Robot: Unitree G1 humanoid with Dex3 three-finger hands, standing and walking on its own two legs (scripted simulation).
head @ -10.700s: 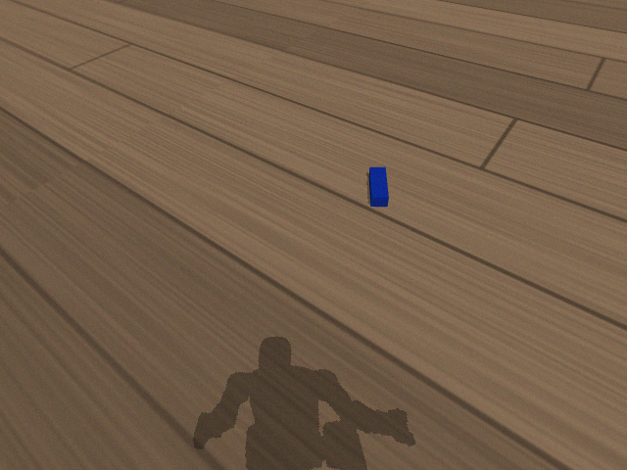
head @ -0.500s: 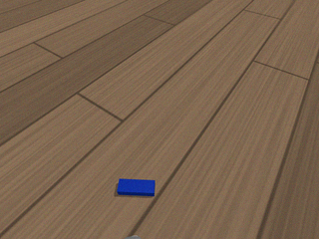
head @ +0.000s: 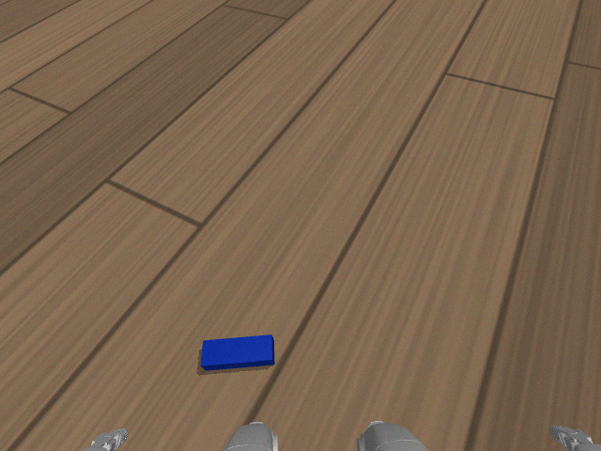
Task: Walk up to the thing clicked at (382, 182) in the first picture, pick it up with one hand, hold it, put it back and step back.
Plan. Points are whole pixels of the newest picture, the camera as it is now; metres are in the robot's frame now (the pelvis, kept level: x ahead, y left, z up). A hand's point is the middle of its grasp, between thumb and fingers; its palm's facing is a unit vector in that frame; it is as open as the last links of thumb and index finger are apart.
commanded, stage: walk up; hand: left
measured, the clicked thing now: (238, 352) +0.45 +0.26 -0.71
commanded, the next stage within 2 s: none
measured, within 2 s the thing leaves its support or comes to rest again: neither
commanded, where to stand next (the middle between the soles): +0.04 +0.01 m, yaw +3 degrees
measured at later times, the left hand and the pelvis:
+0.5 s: hand out of the picture +0.05 +0.26 -0.12, palm faces +0.06 -0.93 -0.36, open 7.4 cm; pelvis -0.02 -0.01 +0.02, yaw +4 degrees
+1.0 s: hand out of the picture +0.05 +0.27 -0.12, palm faces +0.09 -0.94 -0.33, open 7.4 cm; pelvis -0.02 +0.01 +0.04, yaw +4 degrees
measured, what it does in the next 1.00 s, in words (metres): steps on the spot: left foot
